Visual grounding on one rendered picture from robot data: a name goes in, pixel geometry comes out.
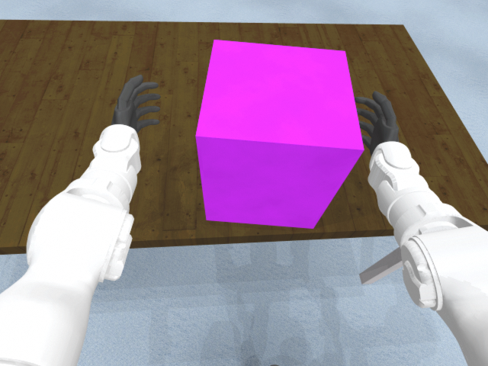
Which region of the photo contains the carton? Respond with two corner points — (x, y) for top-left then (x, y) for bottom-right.
(196, 40), (364, 229)

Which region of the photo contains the left robot hand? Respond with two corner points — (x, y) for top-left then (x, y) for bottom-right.
(111, 75), (161, 133)

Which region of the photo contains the right robot upper arm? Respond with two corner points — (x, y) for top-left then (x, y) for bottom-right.
(401, 226), (488, 366)

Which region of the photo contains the left robot upper arm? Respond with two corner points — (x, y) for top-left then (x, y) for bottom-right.
(0, 192), (134, 366)

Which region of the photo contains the robot right forearm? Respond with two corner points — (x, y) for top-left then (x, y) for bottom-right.
(368, 141), (488, 249)

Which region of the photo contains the right robot hand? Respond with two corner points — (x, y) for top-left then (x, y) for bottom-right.
(355, 91), (400, 156)

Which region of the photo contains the robot left forearm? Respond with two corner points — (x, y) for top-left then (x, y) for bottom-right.
(27, 124), (141, 265)

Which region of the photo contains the table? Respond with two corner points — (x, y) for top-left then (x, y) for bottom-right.
(0, 20), (488, 284)

